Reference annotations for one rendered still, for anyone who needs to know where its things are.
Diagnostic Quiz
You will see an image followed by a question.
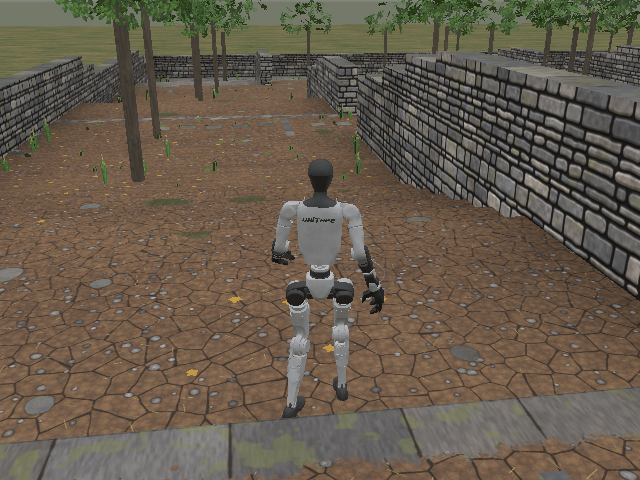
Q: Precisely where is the right robot upper arm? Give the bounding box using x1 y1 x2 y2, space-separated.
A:
341 203 367 261

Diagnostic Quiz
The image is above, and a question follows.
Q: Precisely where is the left robot upper arm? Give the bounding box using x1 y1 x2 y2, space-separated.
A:
273 201 300 253

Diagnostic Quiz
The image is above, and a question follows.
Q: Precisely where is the left robot thigh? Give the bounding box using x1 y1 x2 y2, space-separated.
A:
286 280 310 356

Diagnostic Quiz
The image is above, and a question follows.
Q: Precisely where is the robot left forearm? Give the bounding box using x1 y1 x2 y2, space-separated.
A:
271 238 285 259

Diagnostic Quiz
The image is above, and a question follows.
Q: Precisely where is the right robot hand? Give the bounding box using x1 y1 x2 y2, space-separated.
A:
362 283 384 314

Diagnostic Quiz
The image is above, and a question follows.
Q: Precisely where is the left robot hand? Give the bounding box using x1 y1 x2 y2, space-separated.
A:
271 250 295 265

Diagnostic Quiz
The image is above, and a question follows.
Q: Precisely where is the robot right forearm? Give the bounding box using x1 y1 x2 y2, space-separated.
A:
358 245 381 292

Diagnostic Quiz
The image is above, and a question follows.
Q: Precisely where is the right robot foot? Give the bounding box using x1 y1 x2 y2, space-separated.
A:
333 376 348 401

